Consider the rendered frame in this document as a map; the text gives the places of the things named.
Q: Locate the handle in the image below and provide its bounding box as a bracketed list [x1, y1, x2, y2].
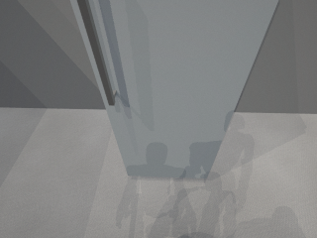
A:
[77, 0, 117, 106]

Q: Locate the fridge door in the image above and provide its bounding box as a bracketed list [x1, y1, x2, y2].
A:
[70, 0, 278, 179]

